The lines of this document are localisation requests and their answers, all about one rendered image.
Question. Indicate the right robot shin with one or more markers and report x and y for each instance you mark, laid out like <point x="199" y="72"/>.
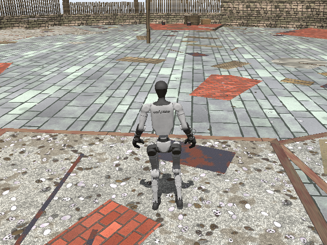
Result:
<point x="178" y="183"/>

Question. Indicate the robot right upper arm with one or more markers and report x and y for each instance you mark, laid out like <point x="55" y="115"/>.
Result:
<point x="181" y="115"/>

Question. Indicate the robot left upper arm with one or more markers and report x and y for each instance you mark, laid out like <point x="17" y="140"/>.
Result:
<point x="143" y="116"/>

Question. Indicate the robot right hand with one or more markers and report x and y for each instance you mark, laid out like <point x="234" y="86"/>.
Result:
<point x="191" y="141"/>

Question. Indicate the robot right forearm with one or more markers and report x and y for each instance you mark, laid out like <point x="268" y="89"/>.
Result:
<point x="189" y="133"/>

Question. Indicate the robot left forearm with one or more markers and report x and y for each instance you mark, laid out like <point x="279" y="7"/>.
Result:
<point x="137" y="134"/>

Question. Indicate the robot left hand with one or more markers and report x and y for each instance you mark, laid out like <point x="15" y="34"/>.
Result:
<point x="139" y="141"/>

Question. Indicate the right robot foot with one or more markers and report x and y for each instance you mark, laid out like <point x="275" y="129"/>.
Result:
<point x="179" y="202"/>

